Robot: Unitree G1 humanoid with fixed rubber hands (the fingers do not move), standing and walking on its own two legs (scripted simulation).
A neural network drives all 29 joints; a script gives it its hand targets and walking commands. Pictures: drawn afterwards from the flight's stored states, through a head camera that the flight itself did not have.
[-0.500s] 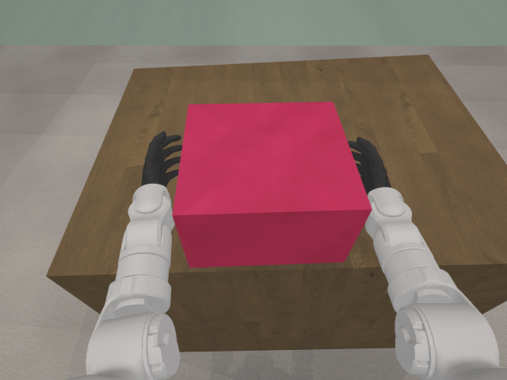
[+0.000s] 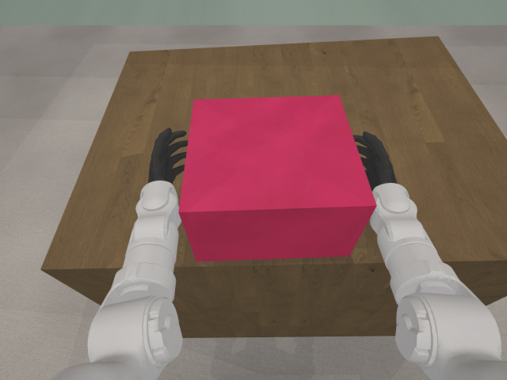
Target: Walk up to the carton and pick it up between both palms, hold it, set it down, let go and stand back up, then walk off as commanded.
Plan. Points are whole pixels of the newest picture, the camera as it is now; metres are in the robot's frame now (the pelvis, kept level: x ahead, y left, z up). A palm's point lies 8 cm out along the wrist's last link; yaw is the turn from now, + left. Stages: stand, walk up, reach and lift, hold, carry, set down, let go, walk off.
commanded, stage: set down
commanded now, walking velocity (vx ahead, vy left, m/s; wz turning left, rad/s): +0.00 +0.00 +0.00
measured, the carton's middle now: (269, 176) +0.44 +0.01 +0.04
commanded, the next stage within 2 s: none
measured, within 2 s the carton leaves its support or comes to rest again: rests again in 0.40 s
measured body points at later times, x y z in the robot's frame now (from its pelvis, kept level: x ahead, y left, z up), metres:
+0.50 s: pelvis +0.00 +0.00 +0.00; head +0.08 -0.01 +0.44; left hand +0.42 +0.19 +0.04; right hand +0.43 -0.17 +0.03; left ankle -0.02 +0.14 -0.75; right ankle -0.04 -0.11 -0.75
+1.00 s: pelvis +0.00 +0.00 +0.00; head +0.08 -0.01 +0.44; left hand +0.42 +0.19 +0.04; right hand +0.43 -0.17 +0.03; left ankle -0.02 +0.14 -0.75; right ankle -0.04 -0.11 -0.75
